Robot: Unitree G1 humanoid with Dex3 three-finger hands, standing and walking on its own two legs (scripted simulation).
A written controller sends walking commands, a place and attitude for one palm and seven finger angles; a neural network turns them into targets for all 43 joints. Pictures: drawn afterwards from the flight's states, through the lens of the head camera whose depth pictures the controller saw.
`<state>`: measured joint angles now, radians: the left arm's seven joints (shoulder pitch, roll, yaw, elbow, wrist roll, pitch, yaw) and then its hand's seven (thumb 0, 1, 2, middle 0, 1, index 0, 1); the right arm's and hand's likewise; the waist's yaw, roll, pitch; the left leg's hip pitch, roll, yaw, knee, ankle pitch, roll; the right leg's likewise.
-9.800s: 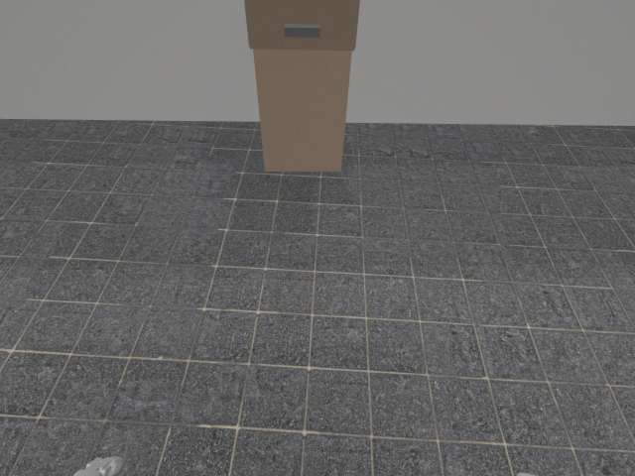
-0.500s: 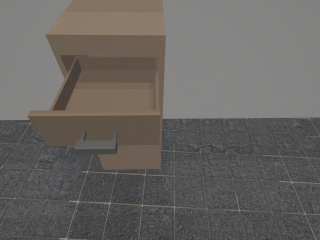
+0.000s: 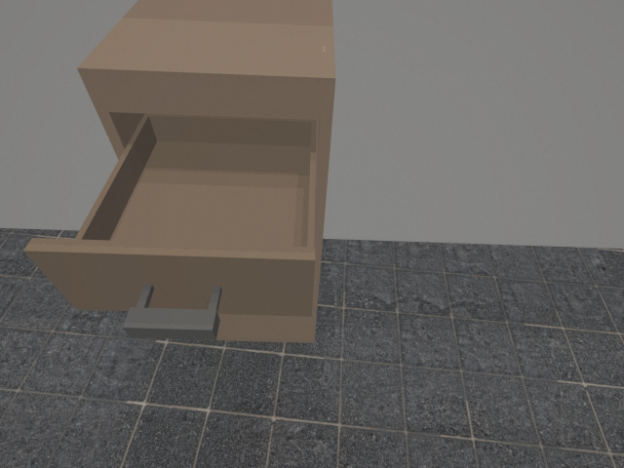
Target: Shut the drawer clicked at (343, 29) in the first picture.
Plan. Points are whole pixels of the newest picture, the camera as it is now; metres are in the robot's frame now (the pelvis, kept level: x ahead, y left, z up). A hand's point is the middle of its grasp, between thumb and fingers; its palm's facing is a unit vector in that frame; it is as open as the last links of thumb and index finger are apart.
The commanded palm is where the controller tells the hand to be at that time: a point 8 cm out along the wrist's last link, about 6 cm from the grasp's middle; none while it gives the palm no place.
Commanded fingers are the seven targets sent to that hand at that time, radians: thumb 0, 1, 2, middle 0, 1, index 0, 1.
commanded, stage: come to a stop and stand still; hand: left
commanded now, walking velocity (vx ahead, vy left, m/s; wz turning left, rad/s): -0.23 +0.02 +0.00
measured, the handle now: (177, 307) +0.29 +0.19 +0.04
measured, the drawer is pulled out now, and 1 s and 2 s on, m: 0.29 0.29 0.29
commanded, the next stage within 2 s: look again from close up in 0.80 s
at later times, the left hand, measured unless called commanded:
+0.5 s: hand out of the picture +0.02 +0.20 -0.17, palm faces +0.04 -0.97 -0.26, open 7.3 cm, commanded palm none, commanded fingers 0.00 0.90 0.90 -0.20 -0.30 -0.20 -0.30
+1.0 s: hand out of the picture -0.04 +0.17 -0.17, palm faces +0.01 -0.98 -0.18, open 7.3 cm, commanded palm none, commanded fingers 0.00 0.90 0.90 -0.20 -0.30 -0.20 -0.30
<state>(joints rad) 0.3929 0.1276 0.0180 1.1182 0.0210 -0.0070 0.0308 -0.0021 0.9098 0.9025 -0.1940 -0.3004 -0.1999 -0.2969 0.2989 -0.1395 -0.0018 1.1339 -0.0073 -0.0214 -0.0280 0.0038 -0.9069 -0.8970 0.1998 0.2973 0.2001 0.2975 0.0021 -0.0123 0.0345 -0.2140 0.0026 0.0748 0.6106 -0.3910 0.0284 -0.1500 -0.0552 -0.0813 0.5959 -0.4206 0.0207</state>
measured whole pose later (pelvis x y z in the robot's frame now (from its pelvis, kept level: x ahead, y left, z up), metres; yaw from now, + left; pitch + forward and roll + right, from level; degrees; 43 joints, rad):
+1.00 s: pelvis -0.03 +0.01 +0.01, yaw +1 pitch -1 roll -1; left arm 0.32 0.14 -0.02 1.07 0.02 -0.01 0.03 0.00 0.91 0.90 -0.20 -0.30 -0.20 -0.30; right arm 0.31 -0.17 0.00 1.06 -0.01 0.00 0.00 0.00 -0.91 -0.90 0.20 0.30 0.20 0.30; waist -0.02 0.02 0.04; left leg -0.30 0.03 0.07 0.56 -0.25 0.03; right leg -0.18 -0.01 -0.07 0.52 -0.33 0.00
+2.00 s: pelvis -0.06 -0.02 -0.07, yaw +4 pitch +9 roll -1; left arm 0.63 0.18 0.08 -0.10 -0.22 -0.51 -0.22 0.01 0.90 0.90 -0.49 -0.62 -0.46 -0.60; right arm 0.13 -0.24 -0.06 0.50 0.02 -0.21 -0.02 0.01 -0.90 -0.90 0.20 0.30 0.20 0.30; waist 0.04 0.01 -0.13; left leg -0.81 0.04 -0.01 1.08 -0.43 -0.01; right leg -0.68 0.00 -0.12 1.08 -0.56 -0.05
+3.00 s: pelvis -0.03 +0.01 -0.02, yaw +4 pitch +1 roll -1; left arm 0.70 0.20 -0.02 -0.65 -0.18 -0.05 -0.13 0.01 0.90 0.90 -1.38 -1.58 -1.39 -1.58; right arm 0.24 -0.20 0.07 0.47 0.06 -0.21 -0.01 0.01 -0.90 -0.90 0.21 0.30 0.21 0.30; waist 0.05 0.07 -0.10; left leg -0.47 0.01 0.02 0.81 -0.37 0.03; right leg -0.34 -0.02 -0.09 0.78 -0.46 0.00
